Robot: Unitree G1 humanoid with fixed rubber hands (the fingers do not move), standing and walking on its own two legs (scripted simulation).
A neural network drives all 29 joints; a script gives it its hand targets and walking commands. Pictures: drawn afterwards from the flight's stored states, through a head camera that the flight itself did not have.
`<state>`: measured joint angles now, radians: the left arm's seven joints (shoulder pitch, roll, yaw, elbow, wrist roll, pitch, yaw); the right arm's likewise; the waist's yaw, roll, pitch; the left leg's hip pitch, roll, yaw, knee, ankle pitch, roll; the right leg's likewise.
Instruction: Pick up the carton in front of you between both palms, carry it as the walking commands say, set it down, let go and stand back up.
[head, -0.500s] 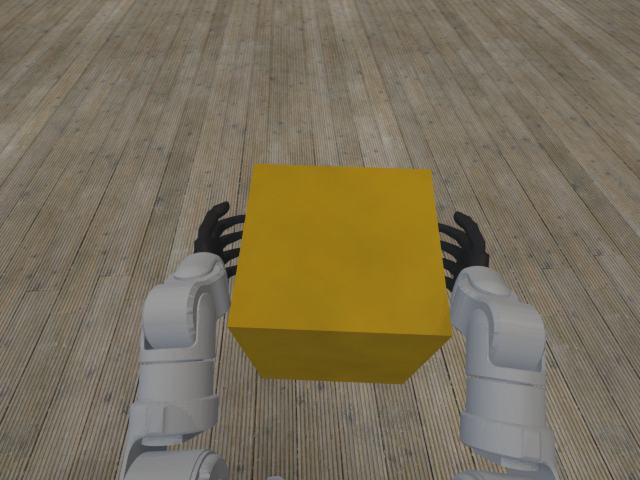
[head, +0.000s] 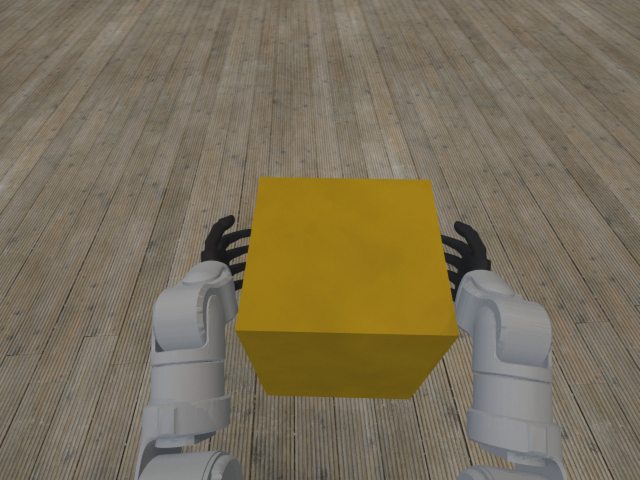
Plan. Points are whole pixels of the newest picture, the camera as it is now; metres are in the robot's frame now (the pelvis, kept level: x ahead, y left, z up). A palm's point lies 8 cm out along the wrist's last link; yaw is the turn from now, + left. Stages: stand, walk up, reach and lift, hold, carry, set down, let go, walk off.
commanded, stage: carry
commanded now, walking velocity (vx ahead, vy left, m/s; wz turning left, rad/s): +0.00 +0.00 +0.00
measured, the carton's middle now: (341, 297) +0.34 +0.00 +0.03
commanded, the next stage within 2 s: hold in 1.96 s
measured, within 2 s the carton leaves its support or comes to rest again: neither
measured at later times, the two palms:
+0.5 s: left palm (211, 223) +0.40 +0.17 +0.12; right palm (445, 223) +0.40 -0.13 +0.12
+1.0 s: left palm (210, 259) +0.36 +0.17 +0.09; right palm (446, 261) +0.36 -0.13 +0.09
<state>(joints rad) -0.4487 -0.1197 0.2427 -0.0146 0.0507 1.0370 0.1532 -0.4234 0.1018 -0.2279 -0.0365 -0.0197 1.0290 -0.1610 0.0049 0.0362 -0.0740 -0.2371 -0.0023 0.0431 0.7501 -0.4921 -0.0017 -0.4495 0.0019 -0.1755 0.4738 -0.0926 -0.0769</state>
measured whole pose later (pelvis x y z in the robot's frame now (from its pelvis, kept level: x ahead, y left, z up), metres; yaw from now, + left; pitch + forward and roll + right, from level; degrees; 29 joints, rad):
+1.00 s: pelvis +0.06 +0.02 +0.00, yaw +0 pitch +2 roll +0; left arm -0.37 -0.12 0.23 0.08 0.11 1.04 0.10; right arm -0.36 0.14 -0.24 0.06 -0.11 1.04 -0.11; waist 0.00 0.00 -0.13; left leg -0.22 0.01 0.09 0.54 -0.35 0.03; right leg -0.33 -0.04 -0.15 0.54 -0.24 -0.03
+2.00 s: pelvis +0.03 +0.02 +0.01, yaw +0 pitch +2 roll +0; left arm -0.23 -0.14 0.20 0.22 0.26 0.73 0.01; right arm -0.23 0.15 -0.19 0.21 -0.25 0.73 0.00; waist 0.00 0.00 -0.12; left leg -0.27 0.00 0.10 0.53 -0.29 0.04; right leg -0.37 -0.04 -0.14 0.51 -0.17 -0.03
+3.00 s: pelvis +0.00 +0.00 +0.00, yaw +6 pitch -8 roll +0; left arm -0.53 -0.19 0.50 0.56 0.40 0.54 -0.05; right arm -0.51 0.20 -0.49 0.47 -0.37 0.59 0.02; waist -0.02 0.02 0.12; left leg -0.18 -0.03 -0.01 0.63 -0.31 0.04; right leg -0.24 0.03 -0.04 0.59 -0.21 -0.04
